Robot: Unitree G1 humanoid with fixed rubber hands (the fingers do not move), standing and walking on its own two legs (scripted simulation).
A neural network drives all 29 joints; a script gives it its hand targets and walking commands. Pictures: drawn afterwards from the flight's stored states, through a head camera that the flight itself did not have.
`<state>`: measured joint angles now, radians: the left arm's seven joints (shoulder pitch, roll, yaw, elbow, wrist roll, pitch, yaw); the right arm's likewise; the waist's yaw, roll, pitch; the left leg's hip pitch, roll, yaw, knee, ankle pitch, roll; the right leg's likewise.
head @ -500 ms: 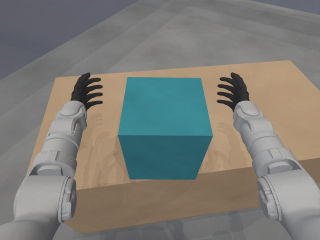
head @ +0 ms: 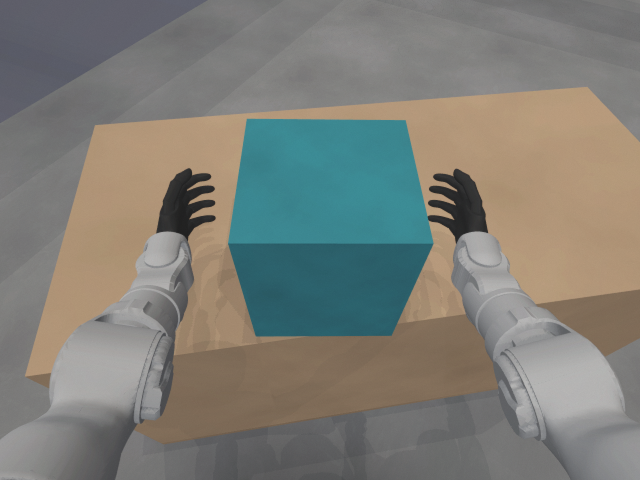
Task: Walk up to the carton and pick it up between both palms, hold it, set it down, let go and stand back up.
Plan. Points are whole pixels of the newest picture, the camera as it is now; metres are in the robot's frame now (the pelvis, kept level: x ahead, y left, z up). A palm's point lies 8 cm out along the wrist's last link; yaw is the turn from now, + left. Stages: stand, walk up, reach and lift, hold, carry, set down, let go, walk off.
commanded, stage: reach and lift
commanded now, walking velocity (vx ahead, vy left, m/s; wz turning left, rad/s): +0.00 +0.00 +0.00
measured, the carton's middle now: (325, 236) +0.43 +0.01 +0.02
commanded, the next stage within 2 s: none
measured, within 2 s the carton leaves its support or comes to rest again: neither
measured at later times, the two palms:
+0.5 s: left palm (211, 233) +0.42 +0.16 +0.04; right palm (435, 236) +0.42 -0.14 +0.04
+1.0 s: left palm (203, 232) +0.41 +0.17 +0.05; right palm (429, 237) +0.41 -0.13 +0.05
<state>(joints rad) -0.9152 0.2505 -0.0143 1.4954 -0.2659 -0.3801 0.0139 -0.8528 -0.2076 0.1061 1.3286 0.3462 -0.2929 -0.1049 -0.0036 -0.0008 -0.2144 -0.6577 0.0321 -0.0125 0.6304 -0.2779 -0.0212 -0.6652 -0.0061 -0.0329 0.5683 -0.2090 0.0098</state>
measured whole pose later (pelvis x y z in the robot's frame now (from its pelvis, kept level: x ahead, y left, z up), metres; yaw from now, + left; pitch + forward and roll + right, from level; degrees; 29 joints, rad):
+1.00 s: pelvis +0.00 +0.01 +0.00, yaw +0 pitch +16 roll -2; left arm -0.88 0.10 0.24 1.35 0.03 -0.35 0.12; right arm -0.84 -0.02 -0.36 1.23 -0.10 -0.27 -0.12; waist 0.00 0.02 -0.17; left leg -0.63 0.03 -0.01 0.62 -0.27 -0.02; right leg -0.62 -0.01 -0.03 0.53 -0.19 0.01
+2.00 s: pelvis +0.03 +0.01 +0.03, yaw +1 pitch +10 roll -1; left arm -0.67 -0.03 0.46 1.04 0.33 -0.31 0.05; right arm -0.63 0.10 -0.58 1.04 -0.43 -0.40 -0.09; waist 0.01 0.00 -0.06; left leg -0.33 0.03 -0.01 0.37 -0.21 -0.02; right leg -0.31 0.00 -0.04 0.26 -0.12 0.01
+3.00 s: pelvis +0.01 +0.00 +0.03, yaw +1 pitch +10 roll -1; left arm -0.65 0.02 0.23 1.05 0.09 -0.30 0.12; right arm -0.61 0.01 -0.28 1.06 -0.15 -0.39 -0.15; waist 0.00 0.01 -0.15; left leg -0.36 0.03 -0.01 0.37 -0.18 -0.02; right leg -0.34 0.00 -0.05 0.24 -0.08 0.01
